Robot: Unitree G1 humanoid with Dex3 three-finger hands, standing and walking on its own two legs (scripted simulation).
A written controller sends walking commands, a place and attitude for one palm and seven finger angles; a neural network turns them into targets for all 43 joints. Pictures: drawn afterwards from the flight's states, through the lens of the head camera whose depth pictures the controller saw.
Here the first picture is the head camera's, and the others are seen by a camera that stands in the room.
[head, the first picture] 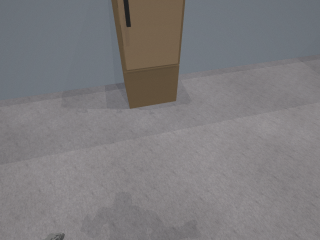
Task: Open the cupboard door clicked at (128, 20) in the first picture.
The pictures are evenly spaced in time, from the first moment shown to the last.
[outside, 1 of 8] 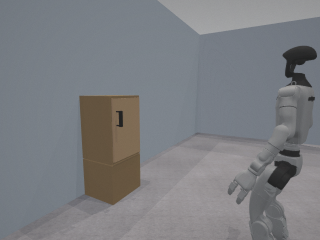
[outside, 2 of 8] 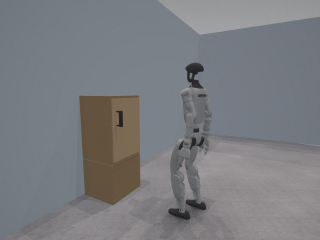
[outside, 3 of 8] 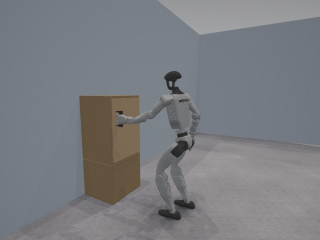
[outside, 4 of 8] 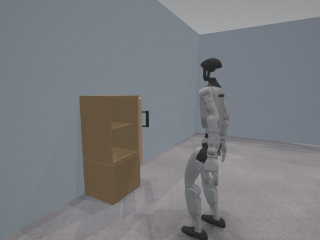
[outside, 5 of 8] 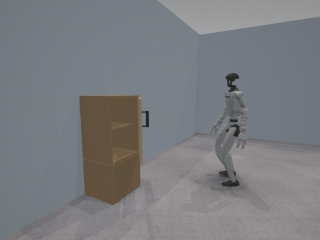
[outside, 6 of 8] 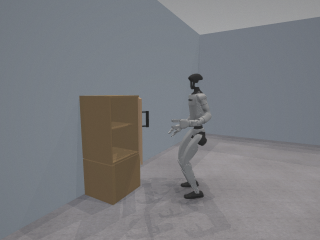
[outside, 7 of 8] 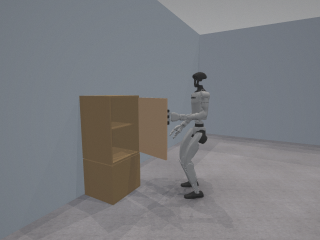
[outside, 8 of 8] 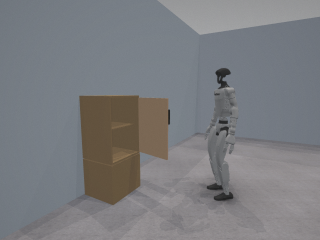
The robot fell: no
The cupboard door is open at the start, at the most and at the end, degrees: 0 78 77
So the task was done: yes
